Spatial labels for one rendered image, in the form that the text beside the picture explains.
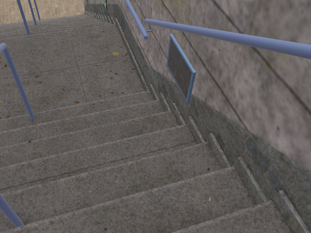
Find stairs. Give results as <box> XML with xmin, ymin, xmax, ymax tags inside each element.
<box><xmin>0</xmin><ymin>90</ymin><xmax>292</xmax><ymax>233</ymax></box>
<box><xmin>0</xmin><ymin>14</ymin><xmax>112</xmax><ymax>39</ymax></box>

